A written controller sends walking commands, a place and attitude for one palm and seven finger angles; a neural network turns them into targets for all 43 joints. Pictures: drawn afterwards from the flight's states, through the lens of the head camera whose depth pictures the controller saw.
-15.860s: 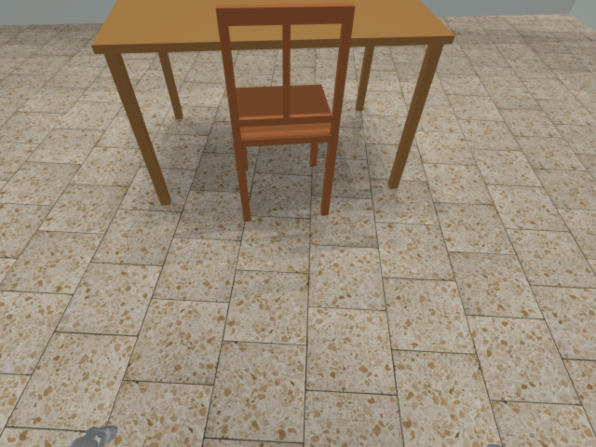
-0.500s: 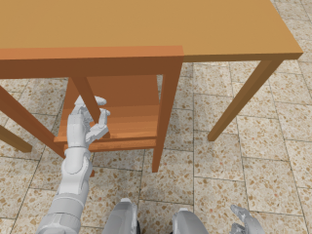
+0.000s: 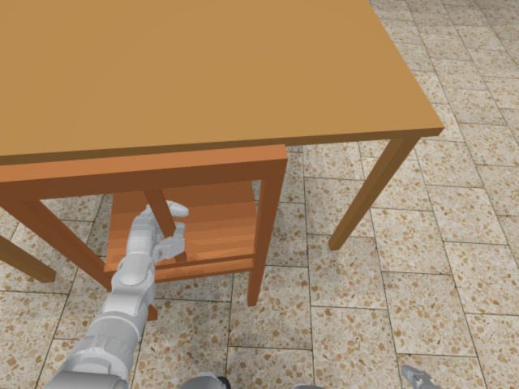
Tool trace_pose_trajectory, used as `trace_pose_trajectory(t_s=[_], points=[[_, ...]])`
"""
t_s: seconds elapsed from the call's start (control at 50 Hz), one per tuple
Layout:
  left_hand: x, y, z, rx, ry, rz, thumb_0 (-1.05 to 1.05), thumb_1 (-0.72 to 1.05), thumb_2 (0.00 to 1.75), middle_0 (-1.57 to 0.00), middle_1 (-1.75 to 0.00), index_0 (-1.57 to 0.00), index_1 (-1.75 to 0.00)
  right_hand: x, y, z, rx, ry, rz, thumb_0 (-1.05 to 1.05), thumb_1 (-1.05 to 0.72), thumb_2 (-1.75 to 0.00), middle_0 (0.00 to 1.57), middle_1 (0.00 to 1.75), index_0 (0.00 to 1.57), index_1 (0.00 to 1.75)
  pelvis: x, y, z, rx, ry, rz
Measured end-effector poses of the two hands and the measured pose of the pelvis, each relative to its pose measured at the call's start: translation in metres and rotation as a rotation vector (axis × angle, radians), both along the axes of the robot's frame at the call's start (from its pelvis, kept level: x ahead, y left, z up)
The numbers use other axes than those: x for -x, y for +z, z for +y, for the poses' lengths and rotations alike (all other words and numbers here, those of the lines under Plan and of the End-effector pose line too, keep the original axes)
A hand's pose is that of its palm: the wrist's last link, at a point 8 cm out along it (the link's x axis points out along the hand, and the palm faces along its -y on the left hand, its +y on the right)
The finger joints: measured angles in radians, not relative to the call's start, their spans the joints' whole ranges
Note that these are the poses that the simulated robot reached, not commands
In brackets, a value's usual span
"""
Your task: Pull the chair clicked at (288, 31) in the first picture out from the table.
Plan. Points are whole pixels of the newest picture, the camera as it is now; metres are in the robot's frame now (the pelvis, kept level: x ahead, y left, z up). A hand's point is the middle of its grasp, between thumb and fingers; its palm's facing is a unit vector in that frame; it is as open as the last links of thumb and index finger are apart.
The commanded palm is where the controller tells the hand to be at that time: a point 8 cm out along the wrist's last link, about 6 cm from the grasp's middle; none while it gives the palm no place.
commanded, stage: step backward, pulling the chair out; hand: left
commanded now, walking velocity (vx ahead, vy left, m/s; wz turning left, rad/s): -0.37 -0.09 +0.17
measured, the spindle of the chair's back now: (169, 229) +0.39 +0.16 -0.07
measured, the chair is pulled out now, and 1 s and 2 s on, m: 0.04 0.16 0.28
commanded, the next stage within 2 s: none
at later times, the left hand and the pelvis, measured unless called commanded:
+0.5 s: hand (193, 289) +0.27 +0.10 -0.05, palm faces +0.02 -0.99 -0.13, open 5.2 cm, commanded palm +0.26 +0.15 -0.05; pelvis -0.05 -0.02 +0.01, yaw +2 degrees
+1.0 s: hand (192, 307) +0.24 +0.10 -0.05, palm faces +0.07 -0.98 -0.16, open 5.4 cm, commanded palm +0.23 +0.15 -0.06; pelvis -0.09 -0.03 +0.01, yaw +5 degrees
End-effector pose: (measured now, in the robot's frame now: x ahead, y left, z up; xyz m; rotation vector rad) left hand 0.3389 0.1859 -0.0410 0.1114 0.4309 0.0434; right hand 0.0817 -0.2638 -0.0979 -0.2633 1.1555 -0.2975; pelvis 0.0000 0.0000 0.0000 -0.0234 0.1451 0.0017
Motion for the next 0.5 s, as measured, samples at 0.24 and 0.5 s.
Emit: trace_pose_trajectory(t_s=[0.24, 0.5], points=[[0.049, 0.002, -0.017, -0.011, 0.011, 0.031, 0.05, 0.72, 0.76, -0.28, -1.12, -0.48, -1.45, 0.016, -0.012, 0.003, -0.084, 0.033, -0.017, 0.0, -0.9, -0.89, 0.21, 0.3, 0.2, 0.3, 0.024, 0.007, -0.019, 0.013, 0.006, -0.058], [0.086, 0.005, -0.033, -0.016, 0.007, 0.071, 0.05, 0.71, 0.76, -0.28, -1.11, -0.49, -1.45, 0.032, -0.005, -0.02, -0.019, 0.038, -0.091, 0.0, -0.9, -0.89, 0.21, 0.3, 0.2, 0.3, 0.054, 0.008, -0.019, 0.011, 0.037, -0.116]])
